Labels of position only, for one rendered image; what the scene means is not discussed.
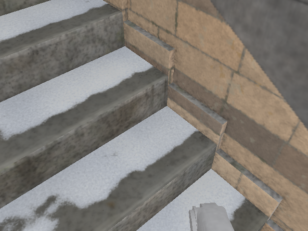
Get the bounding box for robot right thigh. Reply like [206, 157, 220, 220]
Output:
[189, 202, 235, 231]

